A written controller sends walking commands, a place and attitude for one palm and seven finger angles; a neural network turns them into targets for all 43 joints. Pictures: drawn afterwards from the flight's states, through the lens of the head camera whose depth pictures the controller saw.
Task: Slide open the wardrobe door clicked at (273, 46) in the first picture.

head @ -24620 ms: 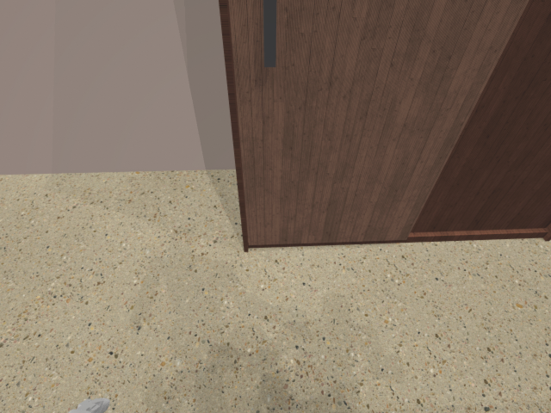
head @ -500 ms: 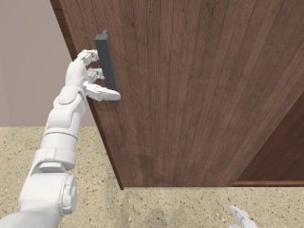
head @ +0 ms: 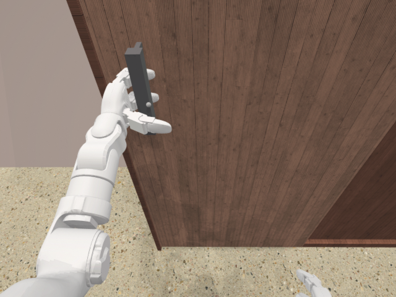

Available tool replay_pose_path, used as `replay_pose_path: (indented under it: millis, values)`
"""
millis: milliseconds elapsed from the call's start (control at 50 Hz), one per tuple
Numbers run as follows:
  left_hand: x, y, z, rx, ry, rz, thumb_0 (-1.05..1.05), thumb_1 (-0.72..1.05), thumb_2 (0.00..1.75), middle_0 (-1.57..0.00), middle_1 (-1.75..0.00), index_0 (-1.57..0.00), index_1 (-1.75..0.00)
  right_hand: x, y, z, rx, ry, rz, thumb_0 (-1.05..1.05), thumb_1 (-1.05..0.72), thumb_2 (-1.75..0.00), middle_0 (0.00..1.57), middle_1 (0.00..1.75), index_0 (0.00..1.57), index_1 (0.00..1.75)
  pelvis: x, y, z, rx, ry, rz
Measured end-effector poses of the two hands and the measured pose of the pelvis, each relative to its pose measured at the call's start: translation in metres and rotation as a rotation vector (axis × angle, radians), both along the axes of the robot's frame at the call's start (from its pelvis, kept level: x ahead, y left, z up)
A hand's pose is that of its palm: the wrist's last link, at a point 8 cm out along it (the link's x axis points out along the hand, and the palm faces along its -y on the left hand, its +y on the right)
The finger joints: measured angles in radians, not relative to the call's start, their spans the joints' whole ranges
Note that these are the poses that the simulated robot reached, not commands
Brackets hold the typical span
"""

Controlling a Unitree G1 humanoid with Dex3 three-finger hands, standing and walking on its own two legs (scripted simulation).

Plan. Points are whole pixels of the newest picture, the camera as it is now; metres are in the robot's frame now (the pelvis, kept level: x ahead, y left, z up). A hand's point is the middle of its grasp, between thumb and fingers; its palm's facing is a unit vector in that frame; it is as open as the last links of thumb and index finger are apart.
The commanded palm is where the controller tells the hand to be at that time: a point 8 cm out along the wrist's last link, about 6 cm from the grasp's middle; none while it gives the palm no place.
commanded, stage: slide the fingers in behind the handle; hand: left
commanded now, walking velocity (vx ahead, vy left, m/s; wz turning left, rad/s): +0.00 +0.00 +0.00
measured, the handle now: (145, 91) +0.48 +0.15 +0.19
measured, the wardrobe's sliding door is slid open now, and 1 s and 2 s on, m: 0.00 0.00 0.00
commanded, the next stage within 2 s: grip the handle and tug to test in 0.46 s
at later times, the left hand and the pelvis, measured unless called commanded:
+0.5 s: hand (145, 104) +0.43 +0.13 +0.20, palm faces +0.05 -1.00 -0.01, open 14.0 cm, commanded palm +0.40 +0.18 +0.20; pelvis -0.01 +0.00 +0.00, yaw +0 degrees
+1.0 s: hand (151, 103) +0.43 +0.13 +0.20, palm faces +0.03 -1.00 +0.00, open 9.5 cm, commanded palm +0.40 +0.18 +0.20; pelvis +0.00 +0.00 +0.00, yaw +0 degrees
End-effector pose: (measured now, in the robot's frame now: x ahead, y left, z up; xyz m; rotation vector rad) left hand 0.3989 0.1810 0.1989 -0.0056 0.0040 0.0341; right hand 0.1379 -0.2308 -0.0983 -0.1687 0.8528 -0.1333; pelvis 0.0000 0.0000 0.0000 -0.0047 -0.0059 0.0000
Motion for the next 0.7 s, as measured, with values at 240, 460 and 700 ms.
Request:
replay_pose_path:
  millis: [240, 460, 700]
  values:
    - [0.000, 0.005, 0.002, 0.008, -0.001, 0.011, -0.02, -0.50, 0.30, -0.30, -1.20, -0.30, -1.20, -0.006, -0.003, 0.001, -0.013, 0.006, -0.005, 0.01, -0.91, -0.89, 0.20, 0.30, 0.20, 0.30, -0.004, -0.001, 0.000, 0.000, -0.001, 0.003]
    - [0.002, 0.007, -0.003, 0.007, 0.014, 0.018, -0.02, -0.50, 0.30, -0.30, -1.20, -0.30, -1.20, -0.016, -0.005, -0.001, -0.019, 0.021, -0.019, 0.01, -0.91, -0.89, 0.20, 0.30, 0.20, 0.30, -0.007, 0.001, 0.000, -0.001, 0.002, 0.002]
    - [0.010, -0.001, -0.001, 0.001, 0.007, 0.003, -0.02, -0.44, 0.33, -0.32, -1.21, -0.32, -1.23, -0.024, -0.002, -0.007, -0.013, 0.051, -0.020, 0.01, -0.91, -0.89, 0.20, 0.30, 0.20, 0.30, -0.006, 0.003, 0.000, -0.001, 0.012, 0.004]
